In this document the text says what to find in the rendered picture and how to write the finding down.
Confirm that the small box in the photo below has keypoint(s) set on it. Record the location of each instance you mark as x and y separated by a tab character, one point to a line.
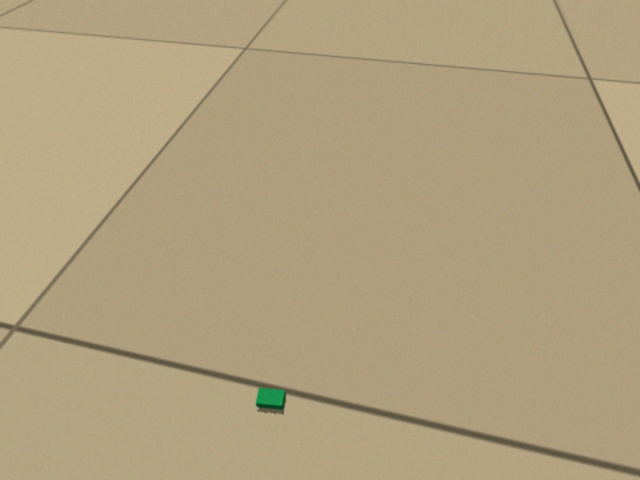
270	398

